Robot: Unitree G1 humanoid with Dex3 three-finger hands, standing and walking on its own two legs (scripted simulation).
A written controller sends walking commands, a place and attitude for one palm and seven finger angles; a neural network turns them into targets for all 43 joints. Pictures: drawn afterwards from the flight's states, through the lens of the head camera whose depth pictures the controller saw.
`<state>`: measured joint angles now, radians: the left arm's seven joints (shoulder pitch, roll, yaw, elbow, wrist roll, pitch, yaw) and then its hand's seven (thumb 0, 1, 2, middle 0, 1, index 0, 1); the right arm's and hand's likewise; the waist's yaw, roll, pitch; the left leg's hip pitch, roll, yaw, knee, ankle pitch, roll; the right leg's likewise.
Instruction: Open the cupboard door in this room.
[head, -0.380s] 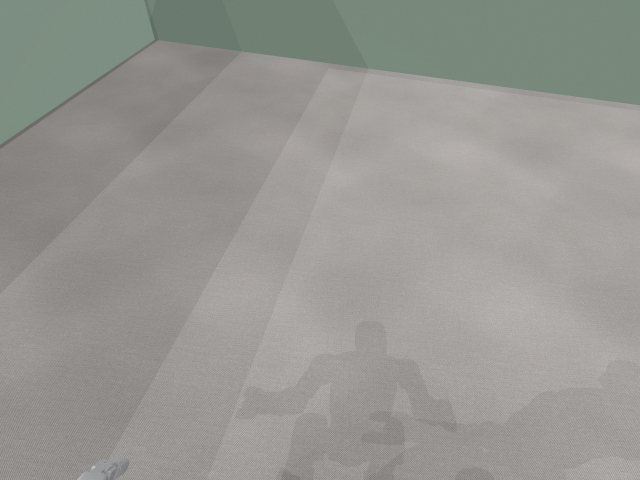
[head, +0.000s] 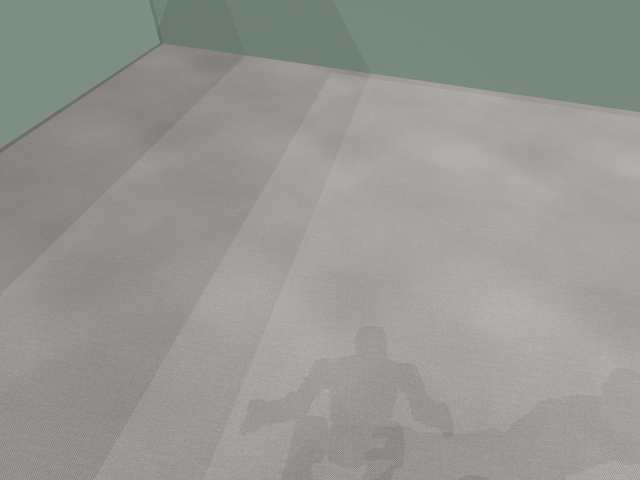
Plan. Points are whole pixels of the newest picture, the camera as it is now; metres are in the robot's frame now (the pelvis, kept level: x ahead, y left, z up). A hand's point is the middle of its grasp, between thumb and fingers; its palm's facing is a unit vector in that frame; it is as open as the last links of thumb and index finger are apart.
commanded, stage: stand and wait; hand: left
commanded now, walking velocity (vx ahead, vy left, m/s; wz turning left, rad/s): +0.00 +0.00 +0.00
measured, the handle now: out of the picture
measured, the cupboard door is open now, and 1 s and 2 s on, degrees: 0 0 0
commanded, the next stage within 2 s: turn or walk to find it in 0.52 s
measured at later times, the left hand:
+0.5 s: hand out of the picture +0.06 +0.24 -0.15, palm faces -0.03 -0.94 -0.34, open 7.4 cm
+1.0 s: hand out of the picture +0.02 +0.22 -0.19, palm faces +0.09 -0.97 -0.23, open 7.3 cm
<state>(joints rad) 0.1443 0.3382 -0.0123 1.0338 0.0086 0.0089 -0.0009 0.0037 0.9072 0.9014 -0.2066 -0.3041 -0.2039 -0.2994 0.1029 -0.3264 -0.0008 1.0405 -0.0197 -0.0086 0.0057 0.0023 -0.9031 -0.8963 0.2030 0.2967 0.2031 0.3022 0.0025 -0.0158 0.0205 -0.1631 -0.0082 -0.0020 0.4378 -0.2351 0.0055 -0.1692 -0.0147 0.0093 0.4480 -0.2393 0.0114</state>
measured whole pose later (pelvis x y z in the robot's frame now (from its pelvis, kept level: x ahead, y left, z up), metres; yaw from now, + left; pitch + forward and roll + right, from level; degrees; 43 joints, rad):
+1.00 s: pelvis -0.03 +0.01 -0.01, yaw +6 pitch -1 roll +0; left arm 0.18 0.25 0.02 0.99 0.01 0.07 0.03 0.00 0.91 0.90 -0.21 -0.30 -0.20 -0.30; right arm 0.22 -0.18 -0.02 1.00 -0.02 0.03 0.01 0.00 -0.91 -0.90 0.20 0.30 0.20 0.30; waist -0.02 -0.05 0.07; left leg -0.32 -0.06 -0.08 0.58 -0.24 0.03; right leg -0.38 -0.03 -0.02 0.87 -0.47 0.03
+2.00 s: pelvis -0.10 -0.02 +0.00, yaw +32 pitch -1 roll -1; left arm 0.21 0.25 0.06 0.95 0.01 0.06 0.02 0.00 0.91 0.90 -0.20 -0.30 -0.20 -0.30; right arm 0.16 -0.17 -0.03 0.95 -0.02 0.02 0.00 0.00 -0.90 -0.90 0.20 0.30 0.20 0.30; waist 0.01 -0.02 0.06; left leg -0.21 -0.02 -0.01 0.48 -0.25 0.03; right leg -0.43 -0.08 -0.03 0.97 -0.43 0.08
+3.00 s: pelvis -0.15 -0.06 +0.00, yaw +57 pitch +0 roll -1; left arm 0.16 0.23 0.06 0.93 0.01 0.06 0.02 0.00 0.91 0.90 -0.20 -0.30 -0.20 -0.30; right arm 0.20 -0.18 -0.05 0.96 -0.03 0.03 0.00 0.00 -0.90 -0.90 0.20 0.30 0.20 0.30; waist -0.03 0.00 0.05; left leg -0.27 -0.04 -0.03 0.46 -0.19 0.05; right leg -0.37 -0.06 -0.02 0.84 -0.43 0.08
